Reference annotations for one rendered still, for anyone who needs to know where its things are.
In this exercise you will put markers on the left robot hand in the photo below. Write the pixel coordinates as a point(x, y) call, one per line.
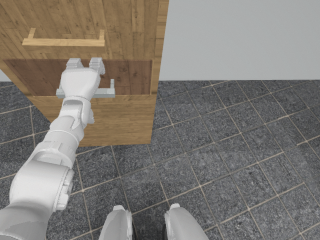
point(77, 80)

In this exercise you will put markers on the handle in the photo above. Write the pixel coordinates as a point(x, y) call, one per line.
point(77, 46)
point(100, 93)

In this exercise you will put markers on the robot right thigh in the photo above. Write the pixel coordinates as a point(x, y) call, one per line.
point(181, 224)

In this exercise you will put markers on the cabinet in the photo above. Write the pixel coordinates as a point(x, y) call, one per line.
point(132, 30)

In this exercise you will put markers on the left robot upper arm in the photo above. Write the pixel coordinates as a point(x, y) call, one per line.
point(42, 188)

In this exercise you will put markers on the robot left thigh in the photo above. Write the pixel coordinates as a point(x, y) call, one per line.
point(117, 226)

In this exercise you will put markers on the drawer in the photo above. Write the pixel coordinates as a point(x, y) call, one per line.
point(42, 76)

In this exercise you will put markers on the robot thigh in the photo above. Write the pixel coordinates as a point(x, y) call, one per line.
point(181, 224)
point(117, 226)

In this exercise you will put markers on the left robot forearm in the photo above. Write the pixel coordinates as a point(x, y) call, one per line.
point(62, 140)

